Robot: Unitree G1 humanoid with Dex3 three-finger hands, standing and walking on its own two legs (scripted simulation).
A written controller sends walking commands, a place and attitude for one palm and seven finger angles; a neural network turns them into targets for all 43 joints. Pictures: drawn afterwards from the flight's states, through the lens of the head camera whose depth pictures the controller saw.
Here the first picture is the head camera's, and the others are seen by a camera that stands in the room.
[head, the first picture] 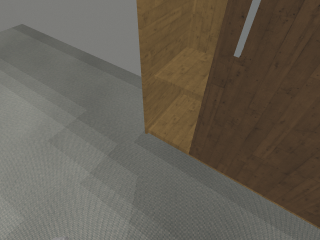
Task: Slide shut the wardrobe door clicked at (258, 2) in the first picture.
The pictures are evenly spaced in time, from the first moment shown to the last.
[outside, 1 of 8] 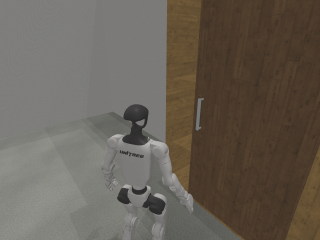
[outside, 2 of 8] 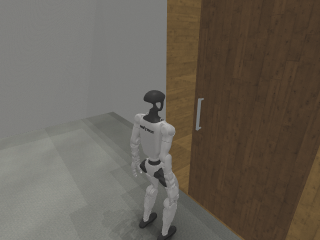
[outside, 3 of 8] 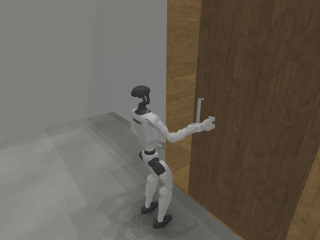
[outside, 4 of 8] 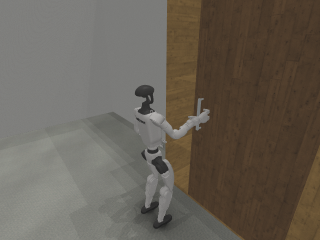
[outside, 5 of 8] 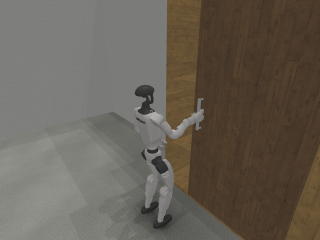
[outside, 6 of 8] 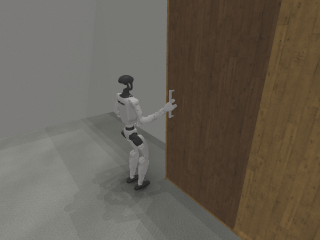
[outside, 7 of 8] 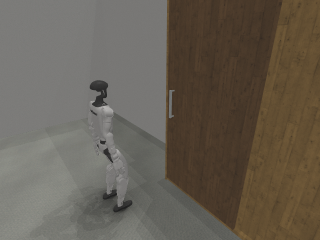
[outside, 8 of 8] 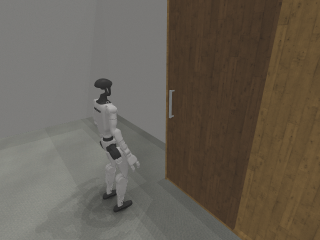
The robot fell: no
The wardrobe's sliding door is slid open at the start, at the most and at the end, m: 0.37 0.37 0.01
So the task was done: yes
